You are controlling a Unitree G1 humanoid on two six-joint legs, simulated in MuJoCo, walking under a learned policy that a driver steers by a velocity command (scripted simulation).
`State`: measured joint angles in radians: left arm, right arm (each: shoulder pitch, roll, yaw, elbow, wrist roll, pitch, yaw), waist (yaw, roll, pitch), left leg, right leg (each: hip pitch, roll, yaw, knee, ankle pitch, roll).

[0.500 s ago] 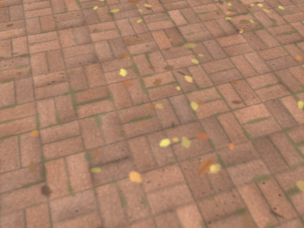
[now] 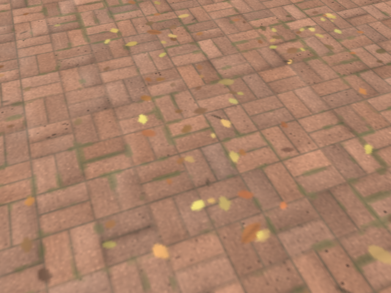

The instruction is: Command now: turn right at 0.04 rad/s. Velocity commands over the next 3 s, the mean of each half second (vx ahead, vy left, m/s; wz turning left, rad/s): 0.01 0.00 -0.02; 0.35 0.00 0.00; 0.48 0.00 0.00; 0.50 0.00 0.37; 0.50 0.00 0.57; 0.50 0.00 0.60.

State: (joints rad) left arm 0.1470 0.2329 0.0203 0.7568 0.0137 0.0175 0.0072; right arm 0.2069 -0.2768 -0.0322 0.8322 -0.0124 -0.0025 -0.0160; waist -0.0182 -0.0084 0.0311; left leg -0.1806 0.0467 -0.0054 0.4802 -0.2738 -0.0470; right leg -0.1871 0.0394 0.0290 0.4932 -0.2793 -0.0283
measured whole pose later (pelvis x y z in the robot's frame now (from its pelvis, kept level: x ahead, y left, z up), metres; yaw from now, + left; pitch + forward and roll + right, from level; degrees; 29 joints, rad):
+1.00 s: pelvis +0.16 +0.04 +0.00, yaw +1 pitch +1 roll -1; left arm 0.00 0.26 0.04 0.87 -0.02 -0.08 -0.03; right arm 0.49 -0.20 -0.01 1.04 0.00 -0.08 -0.01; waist -0.09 -0.03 0.03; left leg 0.13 -0.03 0.02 0.14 -0.30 0.04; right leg -0.62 -0.06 -0.02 0.64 -0.01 -0.01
